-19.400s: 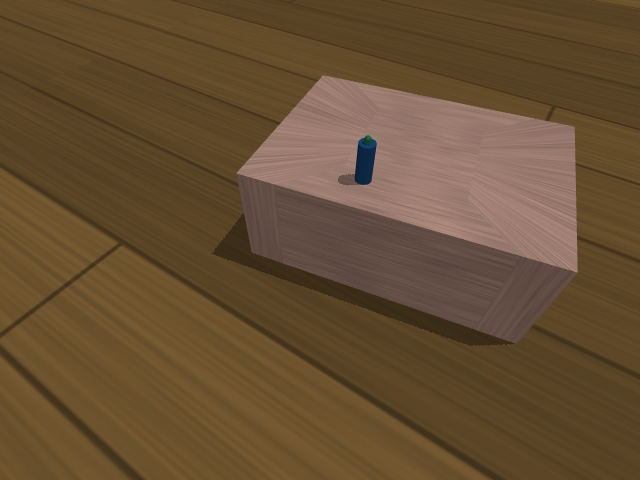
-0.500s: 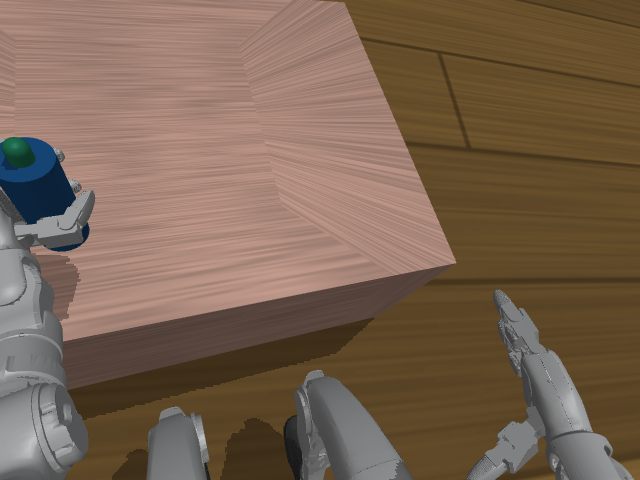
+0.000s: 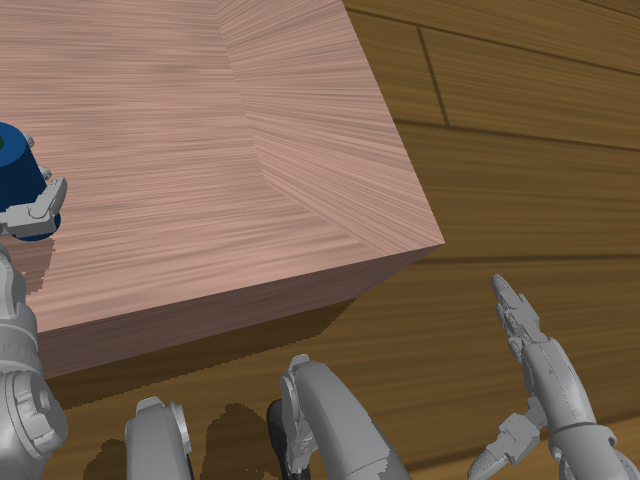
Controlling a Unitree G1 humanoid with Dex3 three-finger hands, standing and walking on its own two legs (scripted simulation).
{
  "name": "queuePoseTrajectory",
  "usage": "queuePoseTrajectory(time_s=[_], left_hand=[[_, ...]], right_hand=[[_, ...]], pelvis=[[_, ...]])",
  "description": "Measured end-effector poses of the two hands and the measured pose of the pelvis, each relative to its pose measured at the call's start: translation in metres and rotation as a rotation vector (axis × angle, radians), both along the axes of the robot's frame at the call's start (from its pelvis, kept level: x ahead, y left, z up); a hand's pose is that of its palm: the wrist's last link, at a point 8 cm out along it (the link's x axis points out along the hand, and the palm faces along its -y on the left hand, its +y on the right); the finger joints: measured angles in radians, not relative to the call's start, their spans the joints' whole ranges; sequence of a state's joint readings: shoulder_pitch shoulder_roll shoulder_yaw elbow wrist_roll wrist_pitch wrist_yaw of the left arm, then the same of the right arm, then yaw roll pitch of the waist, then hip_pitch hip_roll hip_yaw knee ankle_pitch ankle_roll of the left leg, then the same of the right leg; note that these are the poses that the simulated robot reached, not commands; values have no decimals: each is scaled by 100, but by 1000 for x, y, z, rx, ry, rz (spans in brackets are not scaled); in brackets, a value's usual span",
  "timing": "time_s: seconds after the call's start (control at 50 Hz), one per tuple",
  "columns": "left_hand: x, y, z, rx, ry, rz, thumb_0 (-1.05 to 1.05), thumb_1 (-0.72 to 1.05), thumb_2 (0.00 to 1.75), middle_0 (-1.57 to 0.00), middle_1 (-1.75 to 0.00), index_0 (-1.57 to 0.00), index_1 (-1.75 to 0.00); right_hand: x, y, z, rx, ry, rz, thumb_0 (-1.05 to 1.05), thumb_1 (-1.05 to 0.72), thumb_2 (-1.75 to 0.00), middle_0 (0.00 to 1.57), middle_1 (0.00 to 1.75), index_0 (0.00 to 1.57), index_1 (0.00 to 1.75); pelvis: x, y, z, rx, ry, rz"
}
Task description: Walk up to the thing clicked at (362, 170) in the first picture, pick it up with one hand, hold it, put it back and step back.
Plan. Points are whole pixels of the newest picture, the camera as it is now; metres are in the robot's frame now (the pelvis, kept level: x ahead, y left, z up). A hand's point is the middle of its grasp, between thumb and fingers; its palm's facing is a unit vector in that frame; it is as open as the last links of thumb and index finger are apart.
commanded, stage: lower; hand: left
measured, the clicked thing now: (10, 181) +0.51 +0.22 -0.03
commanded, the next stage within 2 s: loosen in 0.96 s
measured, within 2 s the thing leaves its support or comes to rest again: rests again in 0.82 s
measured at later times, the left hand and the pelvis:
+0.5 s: hand (34, 197) +0.51 +0.21 -0.08, palm faces +0.21 -0.98 -0.02, open 7.9 cm; pelvis -0.01 +0.00 -0.02, yaw -1 degrees
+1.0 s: hand (45, 201) +0.52 +0.21 -0.10, palm faces +0.20 -0.98 -0.01, open 7.9 cm; pelvis -0.02 +0.00 -0.04, yaw -1 degrees
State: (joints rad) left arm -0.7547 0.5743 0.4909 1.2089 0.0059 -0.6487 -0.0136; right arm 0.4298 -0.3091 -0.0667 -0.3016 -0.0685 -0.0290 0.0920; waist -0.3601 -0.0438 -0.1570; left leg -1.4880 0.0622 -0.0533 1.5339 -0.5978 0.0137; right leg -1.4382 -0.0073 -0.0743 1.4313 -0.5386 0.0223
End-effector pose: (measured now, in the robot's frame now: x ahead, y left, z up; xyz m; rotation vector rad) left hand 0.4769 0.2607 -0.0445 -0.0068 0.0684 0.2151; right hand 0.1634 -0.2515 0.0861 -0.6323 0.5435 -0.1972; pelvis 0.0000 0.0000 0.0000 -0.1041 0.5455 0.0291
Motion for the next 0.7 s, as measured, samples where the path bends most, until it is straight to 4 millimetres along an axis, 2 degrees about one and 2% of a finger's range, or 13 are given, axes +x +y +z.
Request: queuePoseTrajectory(time_s=[0.3,0.7], left_hand=[[6,0,-21,11,0,4,-1,-13,109,-89,-102,-85,-104],[8,-4,-43,13,1,-7,-1,-13,109,-89,-102,-85,-104]], right_hand=[[1,1,-2,-32,-5,14,-1,50,-6,7,6,7,5],[-13,2,-1,-83,-30,25,-1,51,-6,7,6,7,5]], pelvis=[[-1,-2,-15,-7,23,-2],[-13,-3,-33,-11,34,-8]])
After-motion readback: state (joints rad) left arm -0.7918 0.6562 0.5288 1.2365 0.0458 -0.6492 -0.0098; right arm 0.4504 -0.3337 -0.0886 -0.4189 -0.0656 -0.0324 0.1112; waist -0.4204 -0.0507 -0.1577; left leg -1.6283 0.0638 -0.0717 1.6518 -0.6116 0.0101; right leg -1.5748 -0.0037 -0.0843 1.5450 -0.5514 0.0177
